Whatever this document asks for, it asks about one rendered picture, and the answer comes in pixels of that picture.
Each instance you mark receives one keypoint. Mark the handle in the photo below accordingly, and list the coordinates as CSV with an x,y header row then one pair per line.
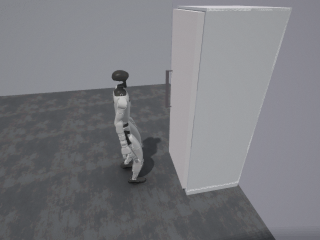
x,y
167,89

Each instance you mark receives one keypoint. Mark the robot left thigh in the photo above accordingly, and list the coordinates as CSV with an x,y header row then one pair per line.
x,y
135,132

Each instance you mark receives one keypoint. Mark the robot right hand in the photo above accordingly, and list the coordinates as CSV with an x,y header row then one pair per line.
x,y
126,150

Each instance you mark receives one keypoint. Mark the robot left hand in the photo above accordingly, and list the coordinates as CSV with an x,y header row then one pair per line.
x,y
131,120

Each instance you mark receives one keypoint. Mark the robot right thigh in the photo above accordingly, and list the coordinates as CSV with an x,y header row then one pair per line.
x,y
135,146

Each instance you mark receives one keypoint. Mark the robot right forearm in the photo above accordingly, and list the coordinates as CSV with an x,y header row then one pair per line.
x,y
121,134

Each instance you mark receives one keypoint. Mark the right robot upper arm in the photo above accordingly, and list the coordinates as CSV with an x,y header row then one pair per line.
x,y
121,107

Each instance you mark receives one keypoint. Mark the fridge door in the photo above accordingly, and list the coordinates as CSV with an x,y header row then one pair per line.
x,y
187,34

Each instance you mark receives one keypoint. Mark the robot thigh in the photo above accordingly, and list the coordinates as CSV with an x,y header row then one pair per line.
x,y
135,132
135,146

